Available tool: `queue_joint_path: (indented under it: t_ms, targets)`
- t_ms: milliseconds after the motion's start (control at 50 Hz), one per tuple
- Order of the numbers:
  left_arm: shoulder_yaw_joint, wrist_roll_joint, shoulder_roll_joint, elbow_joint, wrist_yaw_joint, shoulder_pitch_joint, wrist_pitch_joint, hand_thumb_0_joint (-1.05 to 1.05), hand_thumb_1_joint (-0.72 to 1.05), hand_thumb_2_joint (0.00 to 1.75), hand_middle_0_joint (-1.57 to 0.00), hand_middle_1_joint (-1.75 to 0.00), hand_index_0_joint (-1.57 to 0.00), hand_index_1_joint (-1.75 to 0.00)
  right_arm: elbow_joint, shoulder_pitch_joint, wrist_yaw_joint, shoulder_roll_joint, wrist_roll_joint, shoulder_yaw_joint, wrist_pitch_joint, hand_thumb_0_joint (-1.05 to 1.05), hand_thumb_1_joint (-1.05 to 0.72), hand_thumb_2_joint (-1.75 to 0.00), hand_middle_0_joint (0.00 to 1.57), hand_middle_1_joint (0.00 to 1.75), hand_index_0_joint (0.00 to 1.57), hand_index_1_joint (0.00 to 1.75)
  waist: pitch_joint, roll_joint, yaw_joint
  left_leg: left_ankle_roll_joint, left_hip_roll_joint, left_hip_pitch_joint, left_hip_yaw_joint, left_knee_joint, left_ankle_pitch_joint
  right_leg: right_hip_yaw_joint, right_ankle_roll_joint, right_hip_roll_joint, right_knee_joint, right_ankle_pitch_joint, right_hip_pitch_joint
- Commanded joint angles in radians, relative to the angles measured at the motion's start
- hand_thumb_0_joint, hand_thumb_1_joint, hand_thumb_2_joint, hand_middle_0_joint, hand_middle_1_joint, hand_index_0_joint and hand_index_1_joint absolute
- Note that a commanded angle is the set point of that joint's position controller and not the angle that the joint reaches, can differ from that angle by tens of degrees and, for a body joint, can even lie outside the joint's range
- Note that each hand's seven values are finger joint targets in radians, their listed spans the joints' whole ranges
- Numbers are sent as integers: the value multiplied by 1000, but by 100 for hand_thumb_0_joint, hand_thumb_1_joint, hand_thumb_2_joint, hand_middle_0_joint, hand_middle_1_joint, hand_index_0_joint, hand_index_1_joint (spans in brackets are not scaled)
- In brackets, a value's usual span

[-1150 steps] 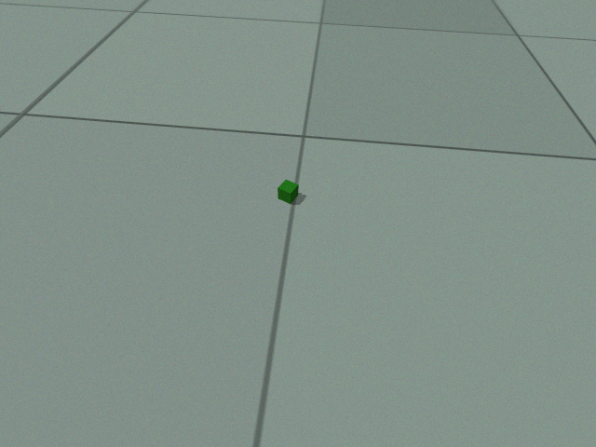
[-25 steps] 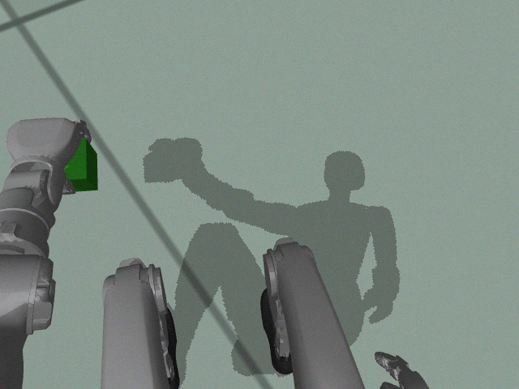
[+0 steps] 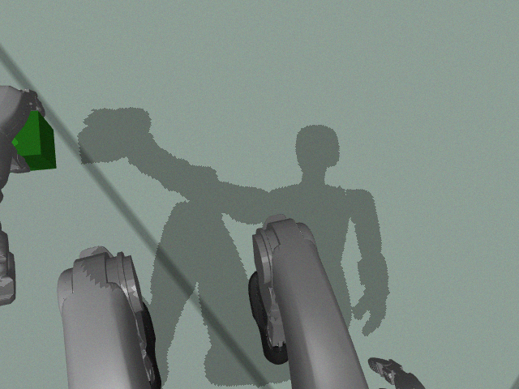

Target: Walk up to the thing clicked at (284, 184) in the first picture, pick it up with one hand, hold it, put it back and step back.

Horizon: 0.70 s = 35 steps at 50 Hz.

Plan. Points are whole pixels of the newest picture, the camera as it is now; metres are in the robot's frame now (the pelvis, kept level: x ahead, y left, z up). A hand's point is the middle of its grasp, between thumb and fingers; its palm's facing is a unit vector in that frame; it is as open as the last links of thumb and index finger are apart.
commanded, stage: crouch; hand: left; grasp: from above
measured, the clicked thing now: (22, 142) +0.50 +0.28 -0.20
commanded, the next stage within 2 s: lower in 0.40 s
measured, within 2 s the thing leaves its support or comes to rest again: rests again in 1.70 s
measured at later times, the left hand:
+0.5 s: hand (18, 141) +0.51 +0.28 -0.20, palm faces -0.46 -0.03 -0.89, open 9.7 cm
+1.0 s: hand (34, 148) +0.51 +0.28 -0.25, palm faces -0.46 -0.04 -0.89, open 9.7 cm
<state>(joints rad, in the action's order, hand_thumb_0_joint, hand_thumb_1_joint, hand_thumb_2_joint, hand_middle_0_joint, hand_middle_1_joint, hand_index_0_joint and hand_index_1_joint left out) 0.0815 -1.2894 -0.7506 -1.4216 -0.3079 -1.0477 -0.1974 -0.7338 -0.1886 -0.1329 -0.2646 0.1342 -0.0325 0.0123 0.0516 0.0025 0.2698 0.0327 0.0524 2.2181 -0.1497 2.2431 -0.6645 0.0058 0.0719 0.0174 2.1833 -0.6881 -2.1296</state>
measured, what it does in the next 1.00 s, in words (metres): lowers itself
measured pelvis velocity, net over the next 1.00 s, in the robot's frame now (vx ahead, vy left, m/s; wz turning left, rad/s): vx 0.00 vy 0.01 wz -0.07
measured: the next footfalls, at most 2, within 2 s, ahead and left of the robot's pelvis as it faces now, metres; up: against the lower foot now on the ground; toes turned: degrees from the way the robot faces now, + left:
none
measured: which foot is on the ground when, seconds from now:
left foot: down 0.00-1.00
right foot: down 0.00-1.00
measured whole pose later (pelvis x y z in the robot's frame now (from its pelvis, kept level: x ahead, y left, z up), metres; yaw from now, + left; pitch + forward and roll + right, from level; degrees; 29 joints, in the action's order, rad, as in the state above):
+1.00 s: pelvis +0.00 +0.01 -0.06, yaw -4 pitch +33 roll -11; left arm 0.11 -1.33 -0.91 -1.53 -0.38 -1.11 -0.22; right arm -0.69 -0.15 -0.15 -0.28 0.19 -0.17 0.04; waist -0.07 -0.05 0.34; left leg 0.03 0.03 2.38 -0.23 2.46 -0.68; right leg 0.04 0.08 0.05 2.35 -0.69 -2.25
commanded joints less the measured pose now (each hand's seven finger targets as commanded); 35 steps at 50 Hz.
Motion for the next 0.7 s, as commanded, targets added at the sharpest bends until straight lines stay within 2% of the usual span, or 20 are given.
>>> queue_joint_path:
  t_ms: [0, 60, 80, 120, 160, 200, 220, 260, 280, 340, 380, 420, 480, 500, 580, 600, 640, 680]
  targets:
    - [19, 9, -259, 122, -56, -399, -2, 0, 61, 58, -97, -55, -101, -51, 10, -214, 18, -237, 4, 64, 5, 0, -91, -90, 20, 30, 20, 30, 700, 318, 20, -49, -23, -539, 111, -189, 155, 129, -100, 24, -207, 224, 287]
    - [37, 2, -314, 101, -62, -408, 0, 0, 62, 59, -97, -57, -102, -53, 7, -218, 18, -248, 7, 50, 9, 0, -91, -90, 20, 30, 20, 30, 695, 294, 25, -53, -24, -504, 111, -159, 155, 135, -96, 24, -189, 227, 291]
    - [39, 5, -331, 131, -64, -449, -3, 0, 66, 57, -100, -56, -104, -51, 10, -215, 18, -249, 6, 50, 10, 0, -91, -90, 20, 30, 20, 30, 724, 319, 21, -53, -24, -503, 116, -155, 158, 132, -97, 27, -184, 231, 299]
    - [32, -2, -326, 98, -61, -424, 3, 0, 68, 59, -101, -57, -106, -53, 9, -216, 17, -248, 10, 39, 9, 0, -91, -90, 20, 30, 20, 30, 703, 313, 26, -53, -23, -490, 114, -140, 158, 137, -96, 29, -174, 231, 292]
    - [43, -2, -348, 96, -62, -433, 4, 0, 69, 58, -102, -58, -107, -53, 12, -208, 19, -254, 11, 35, 10, 0, -91, -90, 20, 30, 20, 30, 697, 329, 25, -52, -26, -478, 112, -139, 133, 142, -98, 28, -164, 206, 266]
    - [14, -4, -313, 67, -55, -415, 7, 0, 70, 58, -104, -57, -109, -53, 12, -204, 18, -253, 13, 26, 9, 0, -91, -90, 20, 30, 20, 30, 667, 320, 40, -50, -25, -463, 104, -137, 116, 152, -100, 34, -154, 193, 249]
    - [27, -6, -336, 93, -57, -447, 4, 0, 71, 59, -104, -58, -109, -54, 11, -209, 19, -262, 12, 27, 6, 0, -91, -90, 20, 30, 20, 30, 674, 337, 37, -49, -24, -471, 99, -140, 113, 155, -100, 29, -145, 192, 232]
    - [10, 2, -324, 76, -53, -429, 10, 0, 71, 56, -105, -57, -110, -52, 17, -195, 20, -260, 10, 21, 6, 0, -91, -90, 20, 30, 20, 30, 664, 351, 32, -48, -24, -469, 99, -131, 112, 156, -103, 34, -137, 192, 227]
    - [15, 0, -326, 93, -51, -444, 8, 0, 71, 60, -106, -58, -110, -54, 12, -204, 20, -267, 12, 21, 5, 0, -91, -90, 20, 30, 20, 30, 673, 347, 43, -47, -24, -478, 94, -128, 115, 158, -100, 31, -133, 198, 218]
    - [1, 2, -312, 76, -48, -424, 12, 0, 74, 61, -109, -59, -112, -55, 11, -207, 20, -262, 12, 11, 5, 0, -92, -90, 20, 30, 20, 30, 662, 355, 46, -45, -24, -476, 94, -109, 146, 160, -100, 33, -116, 228, 219]
    - [15, 7, -336, 100, -49, -442, 11, 0, 75, 61, -109, -60, -113, -55, 15, -208, 19, -265, 11, 9, 4, 0, -92, -90, 20, 30, 20, 30, 661, 351, 49, -48, -25, -464, 93, -102, 163, 162, -98, 33, -114, 244, 228]
    - [13, 12, -332, 123, -47, -452, 11, 0, 76, 62, -110, -60, -114, -56, 13, -206, 20, -266, 12, 9, 2, 0, -92, -90, 20, 30, 20, 30, 679, 351, 45, -49, -24, -471, 96, -94, 167, 159, -97, 34, -114, 249, 227]
    - [12, 14, -339, 111, -43, -439, 9, 0, 77, 63, -112, -59, -115, -56, 19, -204, 18, -272, 13, 6, 4, 0, -92, -90, 20, 30, 20, 30, 650, 361, 54, -47, -24, -460, 90, -85, 163, 165, -99, 33, -104, 243, 210]
    - [9, 12, -326, 124, -41, -443, 9, 0, 73, 66, -112, -57, -113, -56, 21, -213, 15, -268, 16, 4, 3, 0, -92, -90, 20, 30, 20, 30, 660, 357, 63, -47, -23, -465, 89, -81, 170, 166, -96, 33, -101, 251, 222]
    - [3, 13, -330, 66, -43, -403, 3, 0, 68, 62, -108, -55, -110, -53, 21, -204, 10, -271, 18, -11, 3, 0, -92, -90, 20, 30, 20, 30, 619, 328, 61, -50, -25, -421, 87, -59, 184, 170, -94, 38, -86, 262, 219]
    - [18, 9, -356, 77, -47, -422, -3, 0, 69, 61, -109, -54, -110, -52, 21, -205, 10, -275, 24, -13, 2, 0, -92, -90, 20, 30, 20, 30, 623, 337, 65, -49, -24, -416, 84, -53, 187, 174, -95, 38, -79, 263, 219]
    - [14, 2, -353, 66, -49, -413, -5, 0, 67, 65, -109, -54, -109, -54, 32, -202, 8, -280, 26, -18, 4, 0, -92, -90, 20, 30, 20, 30, 607, 336, 70, -49, -23, -422, 82, -43, 187, 178, -96, 39, -79, 259, 209]
    - [31, -7, -380, 72, -56, -418, -16, 0, 69, 63, -110, -54, -111, -53, 33, -206, 8, -291, 32, -19, 5, 0, -92, -90, 20, 30, 20, 30, 615, 348, 72, -45, -25, -427, 80, -35, 190, 182, -97, 40, -73, 259, 207]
